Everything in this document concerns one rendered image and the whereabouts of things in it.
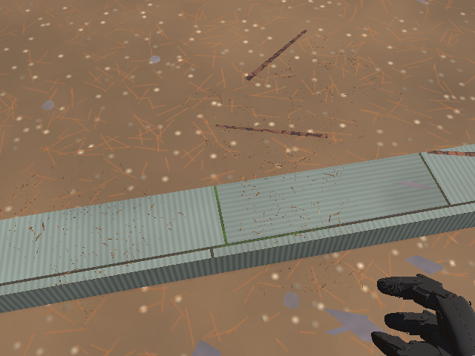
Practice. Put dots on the right robot hand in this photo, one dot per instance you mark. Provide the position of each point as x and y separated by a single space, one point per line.
449 332

